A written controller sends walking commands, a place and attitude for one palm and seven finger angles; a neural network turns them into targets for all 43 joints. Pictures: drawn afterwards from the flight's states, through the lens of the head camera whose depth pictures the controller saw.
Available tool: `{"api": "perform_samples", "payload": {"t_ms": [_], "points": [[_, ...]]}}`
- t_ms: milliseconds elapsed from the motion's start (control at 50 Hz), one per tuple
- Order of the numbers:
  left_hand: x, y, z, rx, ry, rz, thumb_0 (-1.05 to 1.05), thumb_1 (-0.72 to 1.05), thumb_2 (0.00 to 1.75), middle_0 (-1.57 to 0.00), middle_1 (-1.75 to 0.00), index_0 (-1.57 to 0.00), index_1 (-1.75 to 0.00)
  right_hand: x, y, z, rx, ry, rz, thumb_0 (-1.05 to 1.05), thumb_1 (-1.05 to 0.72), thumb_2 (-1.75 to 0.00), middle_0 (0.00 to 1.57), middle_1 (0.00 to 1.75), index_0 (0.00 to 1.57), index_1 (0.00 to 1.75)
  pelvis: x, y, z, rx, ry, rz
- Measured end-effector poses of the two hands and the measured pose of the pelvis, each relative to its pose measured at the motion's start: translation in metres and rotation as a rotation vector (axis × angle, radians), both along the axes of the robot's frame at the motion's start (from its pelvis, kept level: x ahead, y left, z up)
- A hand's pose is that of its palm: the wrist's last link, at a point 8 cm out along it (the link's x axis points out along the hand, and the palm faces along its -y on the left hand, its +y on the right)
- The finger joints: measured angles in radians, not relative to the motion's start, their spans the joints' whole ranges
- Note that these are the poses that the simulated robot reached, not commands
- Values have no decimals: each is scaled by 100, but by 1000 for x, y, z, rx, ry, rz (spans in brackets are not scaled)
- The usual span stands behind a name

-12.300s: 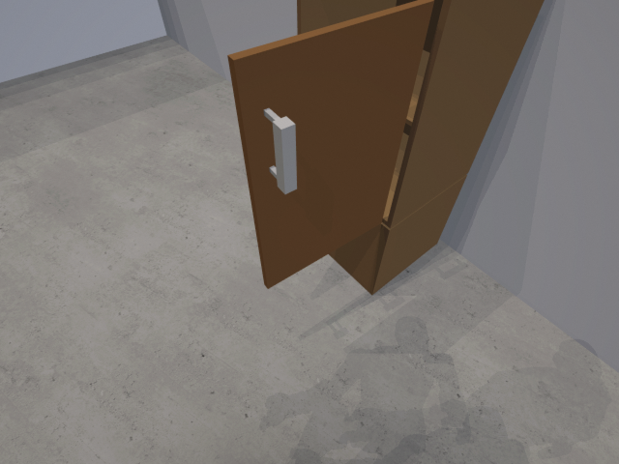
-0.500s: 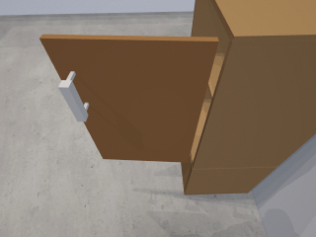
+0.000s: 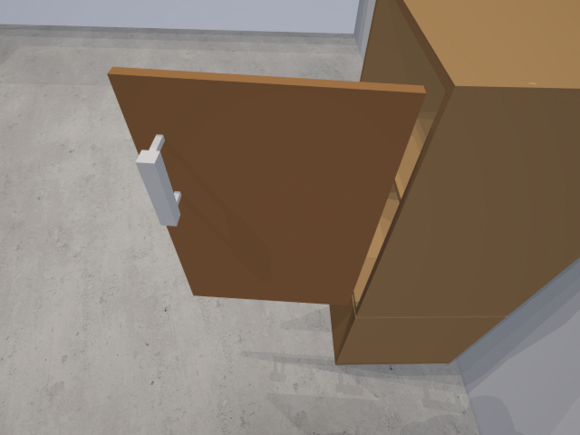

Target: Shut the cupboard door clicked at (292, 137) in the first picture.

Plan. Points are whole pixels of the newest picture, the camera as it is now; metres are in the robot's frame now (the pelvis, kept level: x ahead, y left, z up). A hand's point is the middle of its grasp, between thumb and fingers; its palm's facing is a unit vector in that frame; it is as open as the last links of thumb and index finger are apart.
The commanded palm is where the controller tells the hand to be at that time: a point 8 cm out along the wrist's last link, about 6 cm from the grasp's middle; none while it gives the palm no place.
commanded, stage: come to a stop and stand still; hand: left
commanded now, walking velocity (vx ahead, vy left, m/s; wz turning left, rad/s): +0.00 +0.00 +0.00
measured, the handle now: (164, 181) +0.44 +0.23 +0.09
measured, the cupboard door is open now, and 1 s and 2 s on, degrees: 86 86 86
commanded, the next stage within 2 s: look again from close up in 0.32 s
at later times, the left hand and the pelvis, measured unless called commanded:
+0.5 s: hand out of the picture +0.02 +0.19 -0.17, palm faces +0.01 -0.97 -0.24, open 7.4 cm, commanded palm none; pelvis +0.02 +0.01 +0.00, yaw +0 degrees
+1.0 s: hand out of the picture +0.04 +0.16 -0.17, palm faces +0.02 -0.98 -0.21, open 7.3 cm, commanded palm none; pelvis +0.04 -0.02 +0.00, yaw +0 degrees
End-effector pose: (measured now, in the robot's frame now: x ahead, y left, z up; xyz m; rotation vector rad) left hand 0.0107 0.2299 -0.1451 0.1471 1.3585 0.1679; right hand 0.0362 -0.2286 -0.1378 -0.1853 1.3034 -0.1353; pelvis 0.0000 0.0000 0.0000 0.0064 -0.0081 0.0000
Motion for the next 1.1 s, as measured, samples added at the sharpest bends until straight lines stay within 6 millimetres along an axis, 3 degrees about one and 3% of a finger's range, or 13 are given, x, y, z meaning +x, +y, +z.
{"api": "perform_samples", "payload": {"t_ms": [120,240,440,680,1100], "points": [[-28,-6,0,-24,68,13,1,91,90,-19,-29,-20,-30,-7,3,2,2,20,2,1,-94,-90,20,30,20,30,2,3,3,-1,-1,-1],[-38,-8,-2,-21,93,2,1,91,90,-20,-30,-20,-30,-12,8,-5,19,16,12,1,-93,-90,20,30,20,30,2,7,-2,-11,4,12],[-9,5,10,32,39,-9,1,91,90,-20,-29,-20,-30,-17,18,-16,67,30,11,1,-94,-90,20,30,20,30,14,8,-2,4,1,10],[29,-7,9,28,3,-30,1,92,90,-20,-29,-20,-30,-19,15,-14,78,93,-2,1,-92,-90,20,30,20,30,27,-4,1,8,6,5],[22,-33,6,3,69,0,1,92,90,-20,-30,-20,-30,7,-9,-11,47,104,0,1,-92,-90,20,30,20,30,44,-22,2,8,5,6]]}}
